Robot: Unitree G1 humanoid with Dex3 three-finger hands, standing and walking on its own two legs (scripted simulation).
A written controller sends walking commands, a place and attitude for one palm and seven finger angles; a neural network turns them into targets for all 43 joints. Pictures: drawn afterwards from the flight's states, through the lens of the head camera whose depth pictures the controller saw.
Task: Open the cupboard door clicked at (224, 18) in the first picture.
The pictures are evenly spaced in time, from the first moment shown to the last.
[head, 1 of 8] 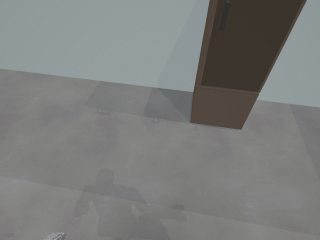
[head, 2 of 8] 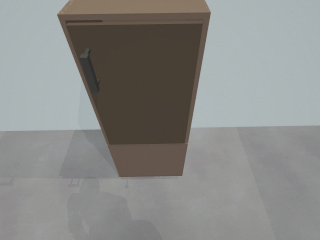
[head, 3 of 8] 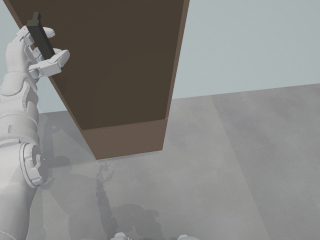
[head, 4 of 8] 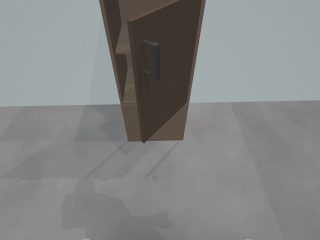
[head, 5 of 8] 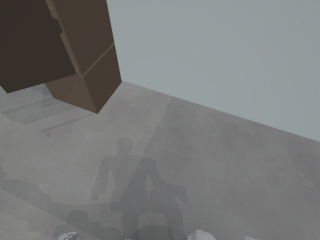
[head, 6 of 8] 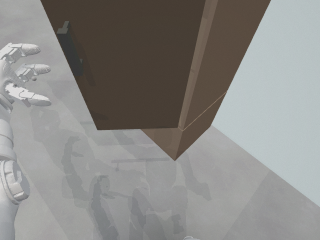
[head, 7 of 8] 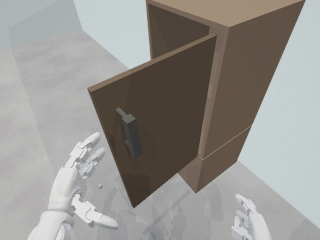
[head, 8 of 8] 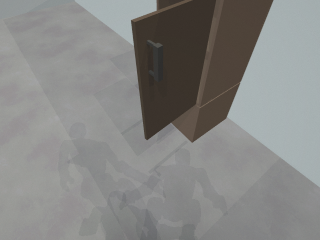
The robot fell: no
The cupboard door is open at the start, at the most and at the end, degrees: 0 97 95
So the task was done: yes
